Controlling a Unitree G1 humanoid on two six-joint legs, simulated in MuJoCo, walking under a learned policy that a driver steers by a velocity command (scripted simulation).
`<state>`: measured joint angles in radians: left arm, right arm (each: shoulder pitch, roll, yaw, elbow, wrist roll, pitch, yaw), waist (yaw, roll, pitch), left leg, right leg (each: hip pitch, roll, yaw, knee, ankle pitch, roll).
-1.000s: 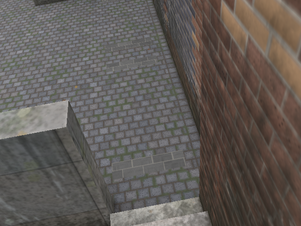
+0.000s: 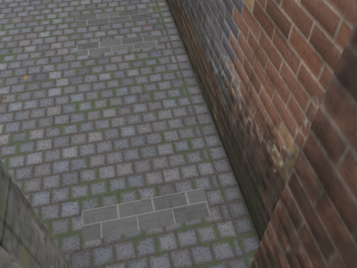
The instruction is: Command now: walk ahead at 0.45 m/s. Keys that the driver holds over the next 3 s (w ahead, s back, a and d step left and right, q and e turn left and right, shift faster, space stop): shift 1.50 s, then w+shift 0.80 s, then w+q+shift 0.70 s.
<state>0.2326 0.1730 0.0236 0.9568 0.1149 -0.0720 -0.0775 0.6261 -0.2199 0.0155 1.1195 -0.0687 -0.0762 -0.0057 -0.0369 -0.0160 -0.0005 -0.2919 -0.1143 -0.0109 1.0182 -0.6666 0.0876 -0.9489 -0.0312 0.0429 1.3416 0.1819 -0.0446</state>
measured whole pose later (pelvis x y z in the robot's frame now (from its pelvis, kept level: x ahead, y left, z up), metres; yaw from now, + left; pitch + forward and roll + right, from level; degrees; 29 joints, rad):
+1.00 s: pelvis +0.32 +0.13 -0.37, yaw +0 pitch +4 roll +1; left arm 0.28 0.18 -0.05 0.82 0.03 -0.03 -0.08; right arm 0.32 -0.21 0.03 0.93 -0.01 -0.08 0.07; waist -0.04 -0.02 -0.08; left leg -0.36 -0.03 0.11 0.67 -0.38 0.07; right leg -0.49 -0.08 -0.05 0.78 -0.23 0.06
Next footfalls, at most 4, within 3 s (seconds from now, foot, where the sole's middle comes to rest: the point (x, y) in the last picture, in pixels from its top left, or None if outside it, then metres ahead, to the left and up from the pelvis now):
0.14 right None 0.17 -0.08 -0.91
0.52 left None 0.35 0.21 -1.13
0.98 right None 0.39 -0.01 -1.13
2.06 right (204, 257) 0.76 -0.13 -1.34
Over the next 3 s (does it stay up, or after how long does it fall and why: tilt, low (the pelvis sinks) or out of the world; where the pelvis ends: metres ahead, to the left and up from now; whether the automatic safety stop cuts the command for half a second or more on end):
stays up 1.44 0.07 -0.60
